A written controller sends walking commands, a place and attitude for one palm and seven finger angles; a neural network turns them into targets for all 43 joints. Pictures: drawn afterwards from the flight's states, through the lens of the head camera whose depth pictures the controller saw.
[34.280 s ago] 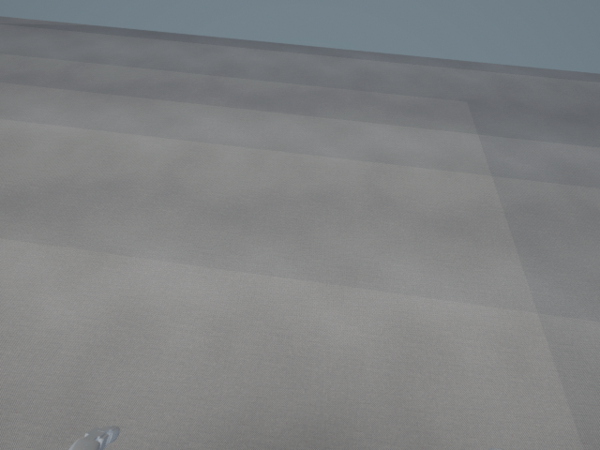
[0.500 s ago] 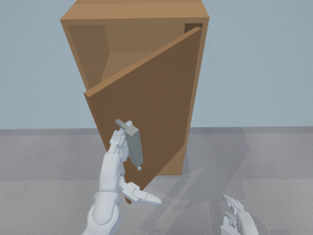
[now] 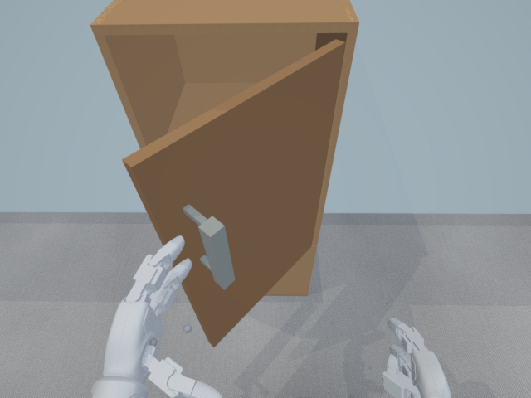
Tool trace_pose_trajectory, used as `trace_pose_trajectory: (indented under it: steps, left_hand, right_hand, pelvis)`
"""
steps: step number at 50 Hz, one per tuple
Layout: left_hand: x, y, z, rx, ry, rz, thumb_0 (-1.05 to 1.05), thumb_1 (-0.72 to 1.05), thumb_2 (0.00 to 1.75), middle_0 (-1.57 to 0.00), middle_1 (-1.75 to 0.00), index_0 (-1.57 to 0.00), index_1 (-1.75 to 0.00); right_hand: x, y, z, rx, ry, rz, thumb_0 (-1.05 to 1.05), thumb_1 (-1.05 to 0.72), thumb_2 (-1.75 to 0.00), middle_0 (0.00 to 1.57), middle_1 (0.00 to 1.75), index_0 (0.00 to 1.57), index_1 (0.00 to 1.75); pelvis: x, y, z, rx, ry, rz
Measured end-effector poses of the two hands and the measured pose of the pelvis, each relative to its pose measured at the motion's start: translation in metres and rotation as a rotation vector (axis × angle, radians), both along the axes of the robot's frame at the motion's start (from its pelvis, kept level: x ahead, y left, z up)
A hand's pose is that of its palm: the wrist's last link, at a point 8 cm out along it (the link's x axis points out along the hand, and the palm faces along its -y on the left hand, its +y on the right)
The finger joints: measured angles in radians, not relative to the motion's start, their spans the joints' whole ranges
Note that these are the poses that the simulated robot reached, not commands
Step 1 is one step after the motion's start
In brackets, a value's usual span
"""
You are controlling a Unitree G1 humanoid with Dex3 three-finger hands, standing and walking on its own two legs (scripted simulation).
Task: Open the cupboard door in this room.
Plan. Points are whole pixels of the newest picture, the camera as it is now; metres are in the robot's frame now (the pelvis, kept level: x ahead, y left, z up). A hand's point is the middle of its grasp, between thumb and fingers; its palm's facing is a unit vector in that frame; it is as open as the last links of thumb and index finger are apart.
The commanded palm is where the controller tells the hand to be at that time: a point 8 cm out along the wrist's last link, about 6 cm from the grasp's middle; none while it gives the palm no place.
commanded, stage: slide the hand sideways off the handle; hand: left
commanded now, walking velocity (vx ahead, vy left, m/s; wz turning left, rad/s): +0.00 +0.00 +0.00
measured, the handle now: (209, 247) +0.31 +0.10 +0.09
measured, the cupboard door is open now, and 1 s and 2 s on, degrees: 48 48 48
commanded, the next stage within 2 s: draw the hand back to the body in 0.28 s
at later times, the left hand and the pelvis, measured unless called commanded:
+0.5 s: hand (151, 351) +0.17 +0.14 +0.09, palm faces +0.00 -1.00 -0.05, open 16.3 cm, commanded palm +0.13 +0.21 +0.10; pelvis -0.01 +0.01 -0.02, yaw +1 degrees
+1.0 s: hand (69, 332) +0.17 +0.22 +0.14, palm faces +0.19 -0.94 -0.28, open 15.6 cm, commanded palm +0.13 +0.26 +0.15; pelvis +0.00 +0.02 +0.01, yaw +0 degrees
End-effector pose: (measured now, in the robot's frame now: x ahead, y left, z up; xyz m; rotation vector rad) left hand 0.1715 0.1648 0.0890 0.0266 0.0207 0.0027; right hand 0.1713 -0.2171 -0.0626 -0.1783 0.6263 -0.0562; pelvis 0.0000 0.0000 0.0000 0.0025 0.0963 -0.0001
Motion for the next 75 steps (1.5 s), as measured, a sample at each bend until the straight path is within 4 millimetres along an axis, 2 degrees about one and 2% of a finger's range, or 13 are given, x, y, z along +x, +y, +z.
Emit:
trace_pose_trajectory:
  steps: [14, 23, 33, 40, 45, 49, 52, 63, 75]
  left_hand:
    - [-0.031, 0.034, -0.003, 0.022, 0.019, 0.066, -0.01, -0.50, 0.30, -0.17, -0.31, -0.17, -0.30]
    - [-0.030, 0.031, 0.001, 0.001, -0.026, -0.003, -0.01, -0.51, 0.30, -0.16, -0.30, -0.15, -0.30]
    - [-0.027, 0.062, 0.024, 0.046, -0.057, 0.061, -0.01, -0.50, 0.30, -0.16, -0.30, -0.16, -0.30]
    - [-0.032, 0.069, 0.034, 0.047, -0.043, 0.033, -0.01, -0.50, 0.30, -0.15, -0.30, -0.15, -0.30]
    - [-0.035, 0.083, 0.042, 0.060, -0.044, 0.055, -0.01, -0.47, 0.31, -0.16, -0.30, -0.16, -0.30]
    - [-0.036, 0.098, 0.057, 0.232, -0.037, 0.164, -0.01, -0.40, 0.35, -0.16, -0.30, -0.16, -0.30]
    - [-0.035, 0.107, 0.066, 0.290, -0.036, 0.233, -0.01, -0.32, 0.38, -0.17, -0.30, -0.16, -0.30]
    - [-0.020, 0.133, 0.084, 0.374, -0.038, 0.324, -0.01, 0.04, 0.53, -0.18, -0.30, -0.18, -0.30]
    - [0.000, 0.157, 0.115, 0.428, -0.126, 0.399, 0.00, 0.45, 0.71, -0.20, -0.30, -0.20, -0.30]
  right_hand:
    - [0.005, 0.002, -0.011, -0.004, -0.006, -0.001, 0.02, -0.91, -0.90, 0.20, 0.30, 0.20, 0.30]
    - [0.006, 0.011, -0.010, -0.001, -0.054, -0.004, 0.02, -0.91, -0.90, 0.20, 0.30, 0.20, 0.30]
    - [-0.001, 0.024, -0.002, 0.024, -0.070, -0.017, 0.02, -0.91, -0.90, 0.20, 0.30, 0.20, 0.30]
    - [0.000, 0.027, 0.009, 0.009, -0.099, -0.007, 0.02, -0.91, -0.90, 0.20, 0.30, 0.20, 0.30]
    - [0.003, 0.028, 0.016, 0.000, -0.120, -0.001, 0.02, -0.91, -0.90, 0.20, 0.30, 0.20, 0.30]
    - [0.004, 0.030, 0.023, -0.026, -0.112, -0.004, 0.02, -0.91, -0.90, 0.20, 0.30, 0.20, 0.30]
    - [0.004, 0.033, 0.027, -0.032, -0.101, -0.007, 0.02, -0.91, -0.90, 0.20, 0.30, 0.20, 0.30]
    - [0.004, 0.042, 0.030, -0.048, -0.023, -0.001, 0.02, -0.90, -0.90, 0.20, 0.30, 0.20, 0.30]
    - [0.023, 0.041, 0.035, -0.047, 0.003, 0.006, 0.02, -0.90, -0.90, 0.20, 0.30, 0.20, 0.30]
  pelvis:
    - [0.002, 0.002, -0.010, -0.009, 0.026, 0.016]
    - [-0.005, 0.010, -0.015, -0.018, 0.030, 0.018]
    - [-0.006, 0.015, -0.008, -0.025, -0.004, 0.012]
    - [-0.005, 0.020, -0.002, -0.030, -0.029, 0.016]
    - [-0.006, 0.021, 0.002, -0.032, -0.046, 0.018]
    - [-0.005, 0.022, 0.010, -0.033, -0.072, 0.009]
    - [-0.004, 0.025, 0.017, -0.034, -0.091, 0.007]
    - [0.006, 0.034, 0.035, -0.022, -0.143, -0.010]
    - [0.021, 0.037, 0.043, -0.015, -0.164, -0.023]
